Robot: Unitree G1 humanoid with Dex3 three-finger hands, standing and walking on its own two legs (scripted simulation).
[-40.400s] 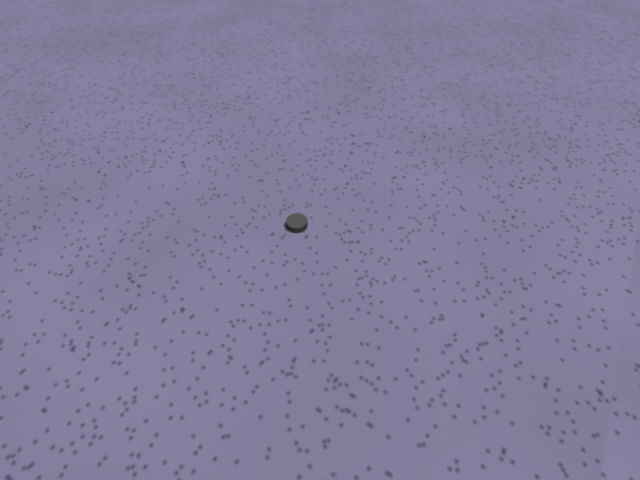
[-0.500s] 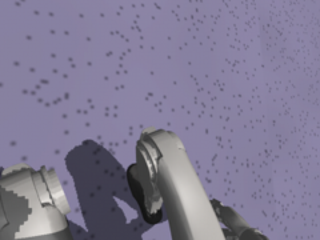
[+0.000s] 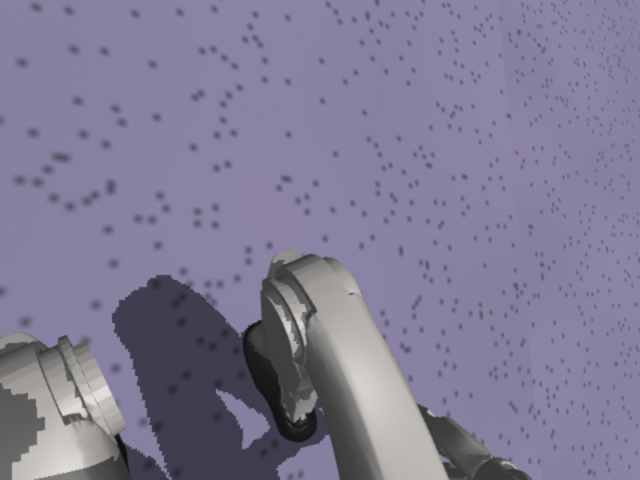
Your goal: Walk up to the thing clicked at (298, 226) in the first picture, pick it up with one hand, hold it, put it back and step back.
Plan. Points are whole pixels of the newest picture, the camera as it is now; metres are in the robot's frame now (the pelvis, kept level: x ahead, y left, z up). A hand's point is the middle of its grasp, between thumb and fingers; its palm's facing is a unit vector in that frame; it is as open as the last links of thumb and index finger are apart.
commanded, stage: rest palm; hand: left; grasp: from above
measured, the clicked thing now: out of the picture +0.46 +0.38 -0.29
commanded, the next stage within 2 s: close in 0.80 s
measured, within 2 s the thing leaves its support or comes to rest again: neither
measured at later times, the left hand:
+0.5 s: hand out of the picture +0.43 +0.36 -0.26, palm faces -0.43 -0.19 -0.89, open 14.0 cm
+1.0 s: hand out of the picture +0.43 +0.36 -0.26, palm faces -0.44 -0.18 -0.88, open 13.8 cm
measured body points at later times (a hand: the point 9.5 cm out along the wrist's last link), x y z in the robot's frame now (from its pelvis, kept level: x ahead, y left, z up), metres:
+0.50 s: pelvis +0.00 +0.01 +0.00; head +0.27 +0.16 +0.32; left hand +0.45 +0.36 -0.21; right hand +0.07 -0.24 -0.05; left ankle +0.06 +0.13 -0.27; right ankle +0.11 -0.13 -0.27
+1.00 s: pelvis +0.00 +0.00 +0.00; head +0.27 +0.15 +0.32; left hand +0.45 +0.36 -0.21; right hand +0.07 -0.24 -0.05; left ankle +0.06 +0.13 -0.27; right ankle +0.11 -0.13 -0.27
